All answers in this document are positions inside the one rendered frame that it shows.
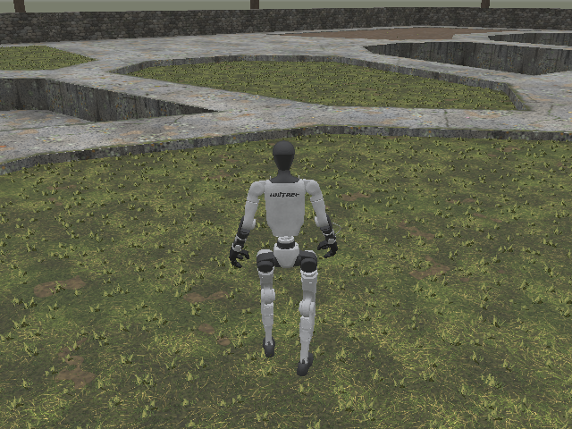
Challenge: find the left robot thigh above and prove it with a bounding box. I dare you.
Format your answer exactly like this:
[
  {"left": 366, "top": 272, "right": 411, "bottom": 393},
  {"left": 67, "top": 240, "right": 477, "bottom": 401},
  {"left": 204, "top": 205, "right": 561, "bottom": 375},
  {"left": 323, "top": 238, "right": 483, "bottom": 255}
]
[{"left": 257, "top": 249, "right": 275, "bottom": 305}]

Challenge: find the robot right hand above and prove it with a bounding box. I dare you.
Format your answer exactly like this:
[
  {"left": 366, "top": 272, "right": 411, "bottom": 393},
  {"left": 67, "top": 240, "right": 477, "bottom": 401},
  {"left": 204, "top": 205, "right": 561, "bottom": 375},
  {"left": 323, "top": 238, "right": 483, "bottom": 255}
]
[{"left": 317, "top": 240, "right": 338, "bottom": 258}]

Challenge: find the robot left forearm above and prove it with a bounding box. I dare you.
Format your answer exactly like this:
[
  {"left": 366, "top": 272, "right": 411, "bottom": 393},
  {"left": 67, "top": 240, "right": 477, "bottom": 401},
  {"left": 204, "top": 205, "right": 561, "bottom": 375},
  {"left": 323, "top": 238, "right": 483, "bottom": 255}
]
[{"left": 232, "top": 216, "right": 250, "bottom": 252}]

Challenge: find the robot right upper arm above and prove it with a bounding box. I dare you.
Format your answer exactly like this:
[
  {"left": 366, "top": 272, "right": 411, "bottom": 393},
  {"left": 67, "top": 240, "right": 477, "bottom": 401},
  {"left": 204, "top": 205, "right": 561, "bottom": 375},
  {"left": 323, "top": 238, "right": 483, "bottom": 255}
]
[{"left": 303, "top": 179, "right": 329, "bottom": 227}]

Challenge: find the robot left hand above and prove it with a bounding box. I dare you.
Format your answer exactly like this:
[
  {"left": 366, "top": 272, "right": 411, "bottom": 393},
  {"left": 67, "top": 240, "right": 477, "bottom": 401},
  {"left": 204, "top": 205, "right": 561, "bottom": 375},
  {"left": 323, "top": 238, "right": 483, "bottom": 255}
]
[{"left": 229, "top": 247, "right": 249, "bottom": 268}]

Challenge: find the humanoid robot torso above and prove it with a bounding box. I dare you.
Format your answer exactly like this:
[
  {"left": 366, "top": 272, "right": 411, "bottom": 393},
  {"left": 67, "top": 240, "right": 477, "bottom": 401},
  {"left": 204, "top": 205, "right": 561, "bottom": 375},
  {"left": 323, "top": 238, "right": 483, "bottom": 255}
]
[{"left": 264, "top": 176, "right": 306, "bottom": 268}]

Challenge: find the robot left upper arm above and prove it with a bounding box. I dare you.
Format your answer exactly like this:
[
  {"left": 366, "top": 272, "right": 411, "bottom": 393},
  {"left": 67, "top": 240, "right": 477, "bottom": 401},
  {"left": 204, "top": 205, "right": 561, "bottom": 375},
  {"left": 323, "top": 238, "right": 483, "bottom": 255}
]
[{"left": 241, "top": 181, "right": 266, "bottom": 230}]

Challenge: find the robot right forearm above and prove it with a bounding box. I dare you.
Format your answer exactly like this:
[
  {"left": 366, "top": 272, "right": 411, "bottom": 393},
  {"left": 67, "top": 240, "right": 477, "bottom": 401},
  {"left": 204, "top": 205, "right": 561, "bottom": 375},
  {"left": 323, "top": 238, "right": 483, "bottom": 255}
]
[{"left": 320, "top": 214, "right": 336, "bottom": 244}]

